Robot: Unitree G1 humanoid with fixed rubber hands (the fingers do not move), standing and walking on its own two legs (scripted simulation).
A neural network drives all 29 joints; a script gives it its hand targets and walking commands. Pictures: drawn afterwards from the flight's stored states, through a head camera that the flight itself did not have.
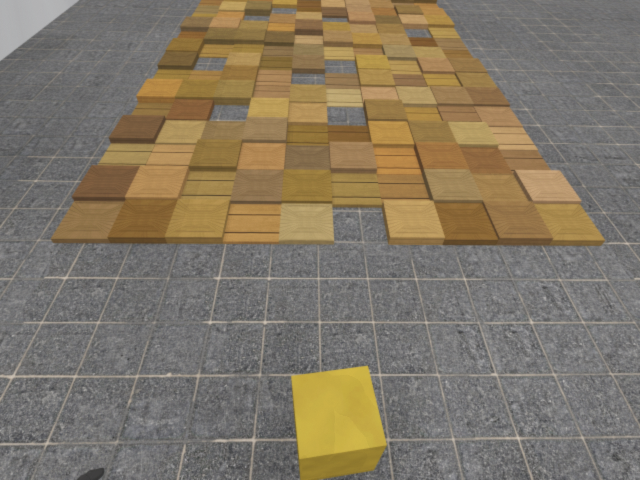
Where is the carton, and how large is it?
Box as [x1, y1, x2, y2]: [291, 366, 386, 479]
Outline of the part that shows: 367,366 291,376 300,479 319,479 373,470 386,443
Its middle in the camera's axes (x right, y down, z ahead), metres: +0.03 +0.52 +1.07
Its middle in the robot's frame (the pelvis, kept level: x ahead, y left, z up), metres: +0.41 -0.04 -0.66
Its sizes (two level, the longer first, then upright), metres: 0.210 0.200 0.250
